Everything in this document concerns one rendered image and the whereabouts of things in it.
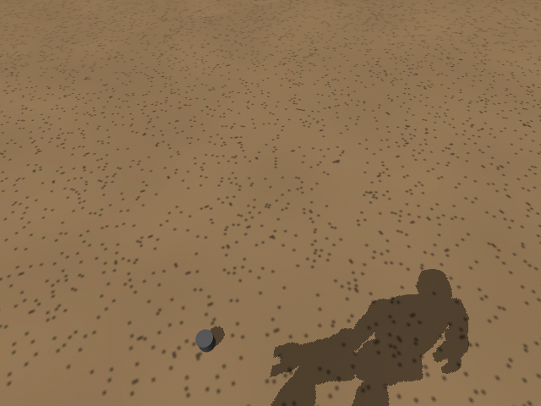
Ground tin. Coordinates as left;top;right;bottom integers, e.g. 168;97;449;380
195;329;216;352

